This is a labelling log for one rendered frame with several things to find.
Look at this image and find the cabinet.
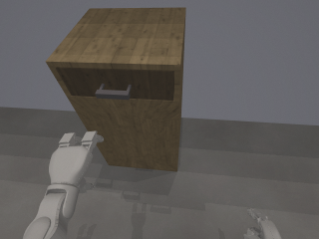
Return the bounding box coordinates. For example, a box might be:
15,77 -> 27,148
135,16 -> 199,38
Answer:
46,7 -> 186,172

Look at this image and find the left robot hand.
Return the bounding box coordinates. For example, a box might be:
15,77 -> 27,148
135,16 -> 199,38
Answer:
49,130 -> 104,193

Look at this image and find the right robot hand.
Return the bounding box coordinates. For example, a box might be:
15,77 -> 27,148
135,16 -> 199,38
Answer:
243,208 -> 282,239

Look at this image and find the drawer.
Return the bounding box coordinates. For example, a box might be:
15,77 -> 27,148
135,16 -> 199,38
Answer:
56,67 -> 174,101

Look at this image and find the handle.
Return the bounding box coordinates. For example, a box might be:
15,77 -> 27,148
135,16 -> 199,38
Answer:
95,84 -> 132,100

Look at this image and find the left robot forearm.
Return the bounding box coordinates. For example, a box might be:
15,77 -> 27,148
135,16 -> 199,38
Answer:
23,183 -> 80,239

